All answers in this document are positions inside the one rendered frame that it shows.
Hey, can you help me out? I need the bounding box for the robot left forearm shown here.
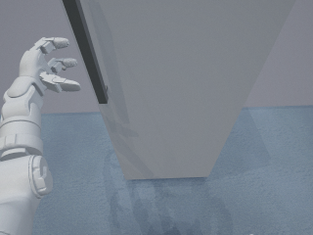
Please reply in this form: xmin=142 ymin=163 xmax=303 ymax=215
xmin=0 ymin=76 xmax=45 ymax=162

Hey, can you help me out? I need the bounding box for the left robot hand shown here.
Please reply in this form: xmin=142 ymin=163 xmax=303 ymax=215
xmin=19 ymin=37 xmax=81 ymax=93

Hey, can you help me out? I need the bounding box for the left robot upper arm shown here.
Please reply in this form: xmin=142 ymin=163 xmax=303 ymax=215
xmin=0 ymin=155 xmax=53 ymax=235

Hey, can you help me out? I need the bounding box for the fridge door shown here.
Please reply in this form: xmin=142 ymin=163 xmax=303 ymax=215
xmin=61 ymin=0 xmax=296 ymax=180

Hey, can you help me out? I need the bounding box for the handle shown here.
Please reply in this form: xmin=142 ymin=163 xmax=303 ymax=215
xmin=62 ymin=0 xmax=109 ymax=104

